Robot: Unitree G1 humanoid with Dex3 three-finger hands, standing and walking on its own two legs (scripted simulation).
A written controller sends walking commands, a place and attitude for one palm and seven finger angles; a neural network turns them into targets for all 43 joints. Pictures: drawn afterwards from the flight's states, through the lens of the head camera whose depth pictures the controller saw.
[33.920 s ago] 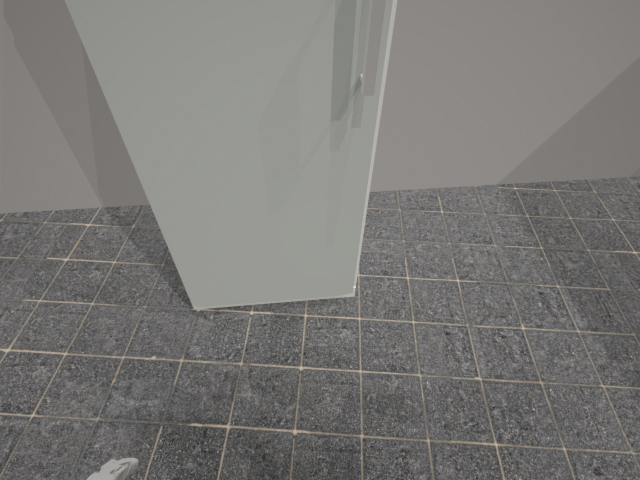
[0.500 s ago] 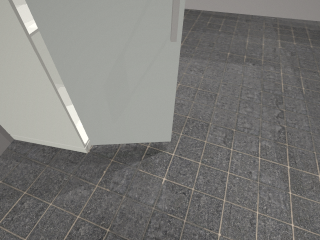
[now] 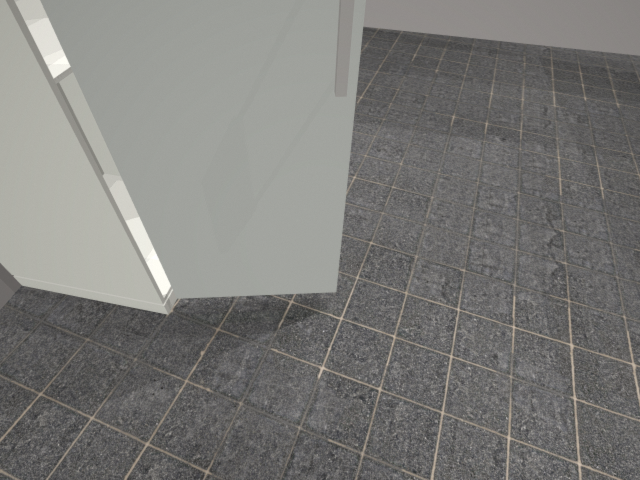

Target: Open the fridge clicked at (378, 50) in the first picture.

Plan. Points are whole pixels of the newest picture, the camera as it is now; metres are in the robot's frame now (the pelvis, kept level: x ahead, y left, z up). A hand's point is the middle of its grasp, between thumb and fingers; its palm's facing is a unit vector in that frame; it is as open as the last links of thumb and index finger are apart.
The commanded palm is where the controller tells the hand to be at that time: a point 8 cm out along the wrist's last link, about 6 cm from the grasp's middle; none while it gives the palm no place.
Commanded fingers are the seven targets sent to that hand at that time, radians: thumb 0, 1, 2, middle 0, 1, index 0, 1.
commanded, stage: let the arm hang, fingers relaxed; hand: right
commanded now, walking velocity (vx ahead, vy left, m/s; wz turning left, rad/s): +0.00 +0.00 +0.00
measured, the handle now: (344, 10) +0.80 +0.02 +0.24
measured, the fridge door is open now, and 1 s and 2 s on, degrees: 75 75 75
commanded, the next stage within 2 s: look to check the result in 0.02 s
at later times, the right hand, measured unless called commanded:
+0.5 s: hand out of the picture +0.10 -0.23 -0.15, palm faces -0.02 +0.94 -0.33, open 7.4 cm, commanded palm none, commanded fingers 0.00 -0.90 -0.90 0.20 0.30 0.20 0.30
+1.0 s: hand out of the picture +0.13 -0.20 -0.15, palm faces -0.03 +0.95 -0.32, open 7.4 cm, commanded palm none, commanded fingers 0.00 -0.90 -0.90 0.20 0.30 0.20 0.30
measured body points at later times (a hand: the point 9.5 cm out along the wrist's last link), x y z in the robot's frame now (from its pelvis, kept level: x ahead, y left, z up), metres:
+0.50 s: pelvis +0.03 +0.02 +0.00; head +0.05 +0.02 +0.45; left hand +0.11 +0.30 -0.14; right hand +0.11 -0.28 -0.13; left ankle +0.02 +0.11 -0.74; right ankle +0.02 -0.10 -0.74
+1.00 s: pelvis +0.04 +0.04 +0.00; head +0.06 +0.04 +0.45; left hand +0.10 +0.32 -0.14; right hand +0.13 -0.25 -0.13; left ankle +0.02 +0.11 -0.74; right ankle +0.02 -0.10 -0.74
